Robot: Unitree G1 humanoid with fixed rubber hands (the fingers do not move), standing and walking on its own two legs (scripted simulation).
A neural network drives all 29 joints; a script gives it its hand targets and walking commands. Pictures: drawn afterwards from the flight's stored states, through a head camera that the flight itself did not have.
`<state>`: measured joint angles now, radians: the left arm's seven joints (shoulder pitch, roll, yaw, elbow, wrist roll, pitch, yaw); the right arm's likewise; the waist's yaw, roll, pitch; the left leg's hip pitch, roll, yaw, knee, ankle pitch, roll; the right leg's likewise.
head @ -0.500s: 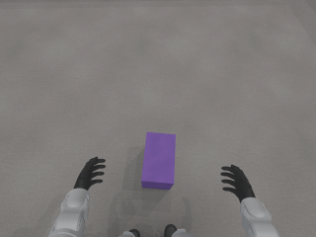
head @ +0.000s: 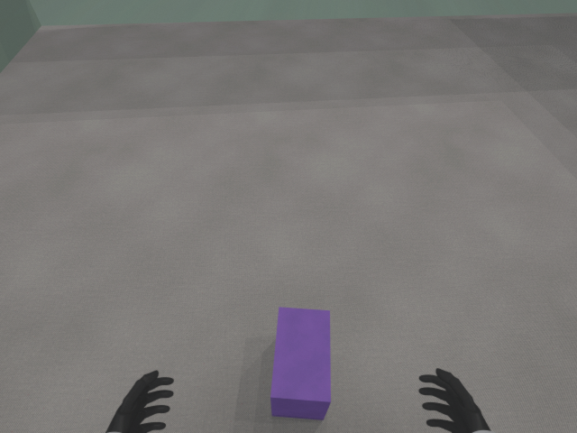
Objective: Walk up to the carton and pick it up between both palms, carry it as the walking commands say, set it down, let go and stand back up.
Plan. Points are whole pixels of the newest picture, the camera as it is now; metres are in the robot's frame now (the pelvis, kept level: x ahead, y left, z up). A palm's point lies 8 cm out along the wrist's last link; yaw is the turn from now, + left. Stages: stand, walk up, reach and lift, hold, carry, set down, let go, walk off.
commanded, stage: let go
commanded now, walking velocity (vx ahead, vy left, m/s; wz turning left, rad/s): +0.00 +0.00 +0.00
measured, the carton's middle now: (300, 363) +0.44 -0.04 -0.66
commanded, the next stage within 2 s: stand in 0.12 s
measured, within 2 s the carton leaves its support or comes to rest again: neither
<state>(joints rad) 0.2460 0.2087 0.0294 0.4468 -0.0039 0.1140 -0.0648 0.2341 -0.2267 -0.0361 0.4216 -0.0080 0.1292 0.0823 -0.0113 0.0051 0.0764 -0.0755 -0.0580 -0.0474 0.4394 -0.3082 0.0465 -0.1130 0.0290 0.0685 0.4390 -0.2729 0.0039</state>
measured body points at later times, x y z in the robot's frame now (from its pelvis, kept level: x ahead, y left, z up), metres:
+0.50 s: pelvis +0.01 +0.00 +0.00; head -0.01 +0.00 +0.45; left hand +0.11 +0.28 -0.11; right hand +0.12 -0.29 -0.11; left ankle -0.04 +0.09 -0.74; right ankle -0.02 -0.13 -0.74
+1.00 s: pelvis +0.00 +0.00 +0.00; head -0.01 +0.00 +0.45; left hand +0.09 +0.29 -0.12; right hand +0.09 -0.30 -0.11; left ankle -0.04 +0.09 -0.74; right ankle -0.02 -0.13 -0.74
